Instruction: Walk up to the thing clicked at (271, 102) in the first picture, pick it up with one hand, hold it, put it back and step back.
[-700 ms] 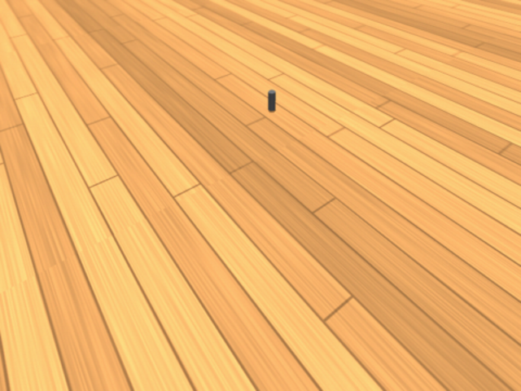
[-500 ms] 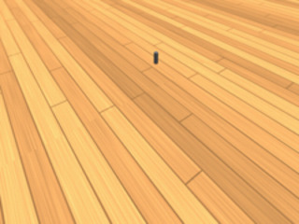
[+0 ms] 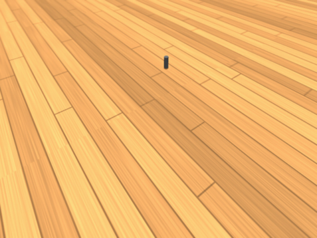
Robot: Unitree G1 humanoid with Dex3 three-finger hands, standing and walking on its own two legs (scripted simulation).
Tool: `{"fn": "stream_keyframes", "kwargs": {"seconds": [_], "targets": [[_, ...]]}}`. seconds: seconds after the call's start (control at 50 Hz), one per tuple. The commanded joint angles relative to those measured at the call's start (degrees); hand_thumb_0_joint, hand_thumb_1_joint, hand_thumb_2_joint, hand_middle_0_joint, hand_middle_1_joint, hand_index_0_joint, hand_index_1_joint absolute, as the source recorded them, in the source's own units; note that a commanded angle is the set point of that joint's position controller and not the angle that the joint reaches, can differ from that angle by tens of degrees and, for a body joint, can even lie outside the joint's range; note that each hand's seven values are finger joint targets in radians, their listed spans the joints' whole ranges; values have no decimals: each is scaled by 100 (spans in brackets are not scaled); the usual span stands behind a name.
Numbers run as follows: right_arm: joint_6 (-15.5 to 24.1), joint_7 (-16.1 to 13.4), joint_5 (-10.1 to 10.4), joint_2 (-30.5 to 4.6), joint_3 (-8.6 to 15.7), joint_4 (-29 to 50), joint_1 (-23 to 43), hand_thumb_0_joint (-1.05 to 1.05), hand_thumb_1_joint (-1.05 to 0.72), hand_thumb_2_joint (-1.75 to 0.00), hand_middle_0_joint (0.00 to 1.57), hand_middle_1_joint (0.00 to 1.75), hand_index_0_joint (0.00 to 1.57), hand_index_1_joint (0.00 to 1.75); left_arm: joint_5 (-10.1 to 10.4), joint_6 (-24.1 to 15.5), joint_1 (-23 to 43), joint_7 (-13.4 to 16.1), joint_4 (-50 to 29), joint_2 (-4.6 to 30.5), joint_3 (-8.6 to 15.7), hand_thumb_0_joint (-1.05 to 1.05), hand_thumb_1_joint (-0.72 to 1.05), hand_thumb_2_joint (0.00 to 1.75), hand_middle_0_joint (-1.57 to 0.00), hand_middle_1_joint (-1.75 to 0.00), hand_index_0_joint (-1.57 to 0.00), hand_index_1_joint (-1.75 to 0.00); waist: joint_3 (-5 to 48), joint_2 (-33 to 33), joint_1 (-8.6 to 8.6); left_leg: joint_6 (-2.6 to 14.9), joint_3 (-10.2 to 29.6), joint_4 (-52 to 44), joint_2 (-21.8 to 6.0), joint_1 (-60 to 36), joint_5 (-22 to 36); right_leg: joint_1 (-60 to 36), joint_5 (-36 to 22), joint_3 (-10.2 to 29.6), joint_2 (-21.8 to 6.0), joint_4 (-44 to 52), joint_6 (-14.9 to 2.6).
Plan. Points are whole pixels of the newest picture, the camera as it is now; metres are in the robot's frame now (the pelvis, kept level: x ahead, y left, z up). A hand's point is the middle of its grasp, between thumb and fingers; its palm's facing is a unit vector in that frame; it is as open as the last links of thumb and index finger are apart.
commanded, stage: stand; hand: left
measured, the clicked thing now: (166, 62) +2.03 -0.06 -0.71
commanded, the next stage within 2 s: walk up in 0.42 s
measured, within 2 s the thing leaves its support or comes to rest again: neither
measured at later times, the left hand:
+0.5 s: hand out of the picture +0.08 +0.26 -0.15, palm faces -0.03 -0.95 -0.32, open 7.4 cm
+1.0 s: hand (98, 216) +0.23 +0.20 -0.13, palm faces -0.06 -0.92 -0.39, open 7.4 cm
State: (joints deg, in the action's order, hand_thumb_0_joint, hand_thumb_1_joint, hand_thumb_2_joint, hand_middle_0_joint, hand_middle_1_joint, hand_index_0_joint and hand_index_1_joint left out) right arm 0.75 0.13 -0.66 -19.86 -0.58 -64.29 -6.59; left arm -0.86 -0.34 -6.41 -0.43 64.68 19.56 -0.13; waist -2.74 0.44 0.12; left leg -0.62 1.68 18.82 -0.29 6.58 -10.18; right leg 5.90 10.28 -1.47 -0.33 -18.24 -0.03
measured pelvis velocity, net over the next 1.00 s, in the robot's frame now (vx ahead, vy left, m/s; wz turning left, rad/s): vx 0.18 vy -0.08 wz -0.07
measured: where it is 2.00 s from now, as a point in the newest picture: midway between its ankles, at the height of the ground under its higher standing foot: (184, 160)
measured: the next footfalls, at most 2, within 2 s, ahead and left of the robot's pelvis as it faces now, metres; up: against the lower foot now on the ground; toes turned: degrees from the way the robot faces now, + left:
right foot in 0.74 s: +0.16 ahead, -0.20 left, +0.00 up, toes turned -10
left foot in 1.16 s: +0.46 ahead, +0.05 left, +0.00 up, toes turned +1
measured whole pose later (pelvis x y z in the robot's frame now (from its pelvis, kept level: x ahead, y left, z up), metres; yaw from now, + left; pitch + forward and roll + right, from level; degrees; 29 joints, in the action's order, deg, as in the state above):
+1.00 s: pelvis +0.18 -0.08 -0.01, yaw -4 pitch -2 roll -2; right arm 2.4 6.4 -1.3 -25.8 4.6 -55.6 -10.5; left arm -0.9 -4.7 -18.0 -4.0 55.4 23.4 3.0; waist -1.5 4.0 2.0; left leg -0.5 0.5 48.9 -4.8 30.0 -13.1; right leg 2.0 14.9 -5.8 -0.1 -18.9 -1.1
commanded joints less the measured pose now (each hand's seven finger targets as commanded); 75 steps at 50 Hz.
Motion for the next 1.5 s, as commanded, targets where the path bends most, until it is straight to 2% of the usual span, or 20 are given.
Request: {"fn": "stream_keyframes", "kwargs": {"seconds": [0.0,0.38,0.4,0.42,0.5,0.54,0.66,0.72,0.74,0.76,0.82,0.88,1.04,1.12,1.14,1.16,1.18,1.26,1.36,1.48], "targets": [[103,-74,28,-1194,219,332,180,0,-90,-90,20,30,20,30,28,-156,201,91,-322,1255,247,0,90,90,-20,-30,-20,-30,381,-70,-8,219,508,-292,-689,61,630,-122,-506,593,-739,291,-150],[95,-79,28,-1210,232,345,208,0,-90,-90,20,30,20,30,30,-166,172,110,-353,1256,240,0,90,90,-20,-30,-20,-30,376,-96,-11,202,488,-240,-669,-26,862,-99,-722,562,-740,319,-132],[261,72,-123,-1910,691,700,-188,0,-90,-90,20,30,20,30,-83,-247,-183,-126,-795,1974,698,0,90,90,-20,-30,-20,-30,1157,-303,13,604,519,385,-591,-36,-2524,-44,2396,804,-542,-183,-381],[287,156,-194,-1961,756,688,-34,0,-90,-90,20,30,20,30,-129,-245,-16,-215,-837,1897,697,0,90,90,-20,-30,-20,-30,542,48,4,645,644,393,-632,410,-3205,766,3108,1022,-677,-408,-479],[414,223,-165,-2016,966,788,-594,0,-90,-90,20,30,20,30,-124,-288,701,-352,-1318,1375,642,0,90,90,-20,-30,-20,-30,-258,865,-384,1373,2342,-966,-1982,-773,-2973,3167,1539,94,-175,-2474,-194],[476,222,-155,-2143,1030,950,-778,0,-90,-90,20,30,20,30,-138,-324,824,-422,-1475,1622,644,0,90,90,-20,-30,-20,-30,-217,366,-495,1646,2759,-1403,-2382,-920,-3492,3667,1746,711,-599,-3057,-99],[437,341,-180,-2022,957,1361,291,0,-90,-90,20,30,20,30,-89,-345,-299,-576,-1170,1642,722,0,90,90,-20,-30,-20,-30,12,859,235,1030,502,-763,-1370,483,-2330,1162,751,-99,-445,-1648,5],[362,343,-197,-1589,769,1410,302,0,-90,-90,20,30,20,30,-110,-448,-1907,-404,-667,2047,943,0,90,90,-20,-30,-20,-30,760,-966,993,624,-692,2378,-419,2421,-1819,-2160,712,-388,-25,-780,-103],[399,370,-120,-1136,620,1693,504,0,-90,-90,20,30,20,30,-162,-472,-2532,-289,-699,2629,1121,0,90,90,-20,-30,-20,-30,648,-2438,1328,353,-753,4252,298,3951,-2548,-2410,2965,2287,-1442,448,-556],[376,310,-91,-1465,685,1716,618,0,-90,-90,20,30,20,30,-103,-500,-1967,-286,-943,2769,1021,0,90,90,-20,-30,-20,-30,266,-1524,1007,220,271,4725,89,3868,-2040,-1268,3944,4091,-2497,1387,-1146],[385,384,14,-1851,762,1247,52,0,-90,-90,20,30,20,30,64,-557,-630,-223,-1377,2290,858,0,90,90,-20,-30,-20,-30,-459,-419,224,206,552,4466,-540,3358,-840,-176,3140,2548,-1940,1276,-1057],[333,525,5,-1671,753,1141,-348,0,-90,-90,20,30,20,30,73,-643,-584,-208,-1422,2063,756,0,90,90,-20,-30,-20,-30,-326,-690,69,85,317,3658,-613,2759,-390,143,1903,1254,-1520,1254,-1048],[327,668,-59,-1431,736,1681,564,0,-90,-90,20,30,20,30,35,-636,-796,-256,-1568,2185,763,0,90,90,-20,-30,-20,-30,-185,-574,295,97,-450,1391,-605,1637,615,228,708,263,-1307,917,-1027],[413,475,-177,-1808,958,1252,-1155,0,-90,-90,20,30,20,30,82,-538,-971,-204,-1609,1913,614,0,90,90,-20,-30,-20,-30,692,524,-527,488,-721,980,-113,-899,-277,860,-1354,-270,-845,-2179,-758],[446,378,-299,-2238,1131,1134,-2000,0,-90,-90,20,30,20,30,144,-524,-1333,-165,-1651,1500,470,0,90,90,-20,-30,-20,-30,1215,1578,-833,875,626,656,-990,-1989,-1606,2032,-561,-514,-402,-4118,-471],[479,321,-195,-2607,1204,1347,-2026,0,-90,-90,20,30,20,30,252,-546,-1419,-139,-1780,1440,458,0,90,90,-20,-30,-20,-30,1303,1844,-784,1486,3728,-453,-2439,-2478,-2394,3529,1907,44,570,-5145,-309],[461,315,65,-2656,1270,1419,-1694,0,-90,-90,20,30,20,30,158,-571,-1013,-92,-1748,1987,516,0,90,90,-20,-30,-20,-30,1214,898,-752,1744,3873,-740,-2586,-1862,-2682,3406,1774,863,44,-5497,-415],[539,264,92,-1815,875,1747,-660,0,-90,-90,20,30,20,30,182,-545,-1335,-258,-1444,1830,532,0,90,90,-20,-30,-20,-30,149,730,-54,1234,926,-671,-1763,64,-1047,2800,759,648,-683,-4398,-197],[660,323,51,-1961,869,1894,-644,0,-90,-90,20,30,20,30,43,-467,-710,-496,-1642,1598,537,0,90,90,-20,-30,-20,-30,-206,779,-108,1412,281,-982,-1747,499,-1149,2605,373,235,-883,-2664,25],[611,349,70,-2020,868,1826,-577,0,-90,-90,20,30,20,30,63,-465,-349,-557,-1541,1586,664,0,90,90,-20,-30,-20,-30,-95,542,46,1064,-150,-615,-1512,886,-1170,1371,-781,-187,-615,-1735,-113]]}}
